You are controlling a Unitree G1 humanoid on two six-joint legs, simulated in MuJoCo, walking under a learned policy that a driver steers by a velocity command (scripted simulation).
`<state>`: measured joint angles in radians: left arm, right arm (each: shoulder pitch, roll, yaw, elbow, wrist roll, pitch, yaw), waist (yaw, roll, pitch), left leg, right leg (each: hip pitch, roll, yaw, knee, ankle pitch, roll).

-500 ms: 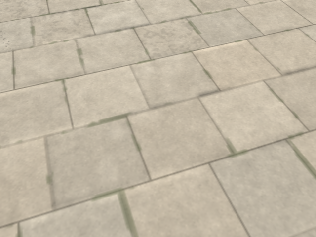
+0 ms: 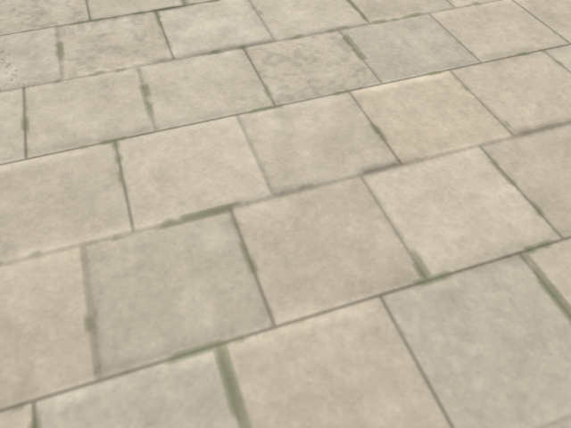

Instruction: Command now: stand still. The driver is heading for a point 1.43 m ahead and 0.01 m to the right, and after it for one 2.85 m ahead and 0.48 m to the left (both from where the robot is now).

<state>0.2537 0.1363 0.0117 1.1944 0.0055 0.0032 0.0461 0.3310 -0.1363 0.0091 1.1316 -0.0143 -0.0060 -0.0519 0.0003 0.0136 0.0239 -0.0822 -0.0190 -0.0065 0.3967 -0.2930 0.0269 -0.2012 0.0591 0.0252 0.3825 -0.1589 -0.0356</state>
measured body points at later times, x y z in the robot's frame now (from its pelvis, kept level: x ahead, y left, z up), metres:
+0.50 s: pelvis +0.01 +0.01 +0.00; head +0.02 +0.01 +0.45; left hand -0.01 +0.22 -0.17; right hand -0.03 -0.20 -0.16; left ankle -0.05 +0.10 -0.74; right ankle +0.03 -0.10 -0.74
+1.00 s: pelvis +0.10 -0.03 -0.02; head +0.13 -0.05 +0.43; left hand +0.20 +0.21 -0.15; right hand -0.01 -0.26 -0.17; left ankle -0.05 +0.10 -0.72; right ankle +0.16 -0.12 -0.75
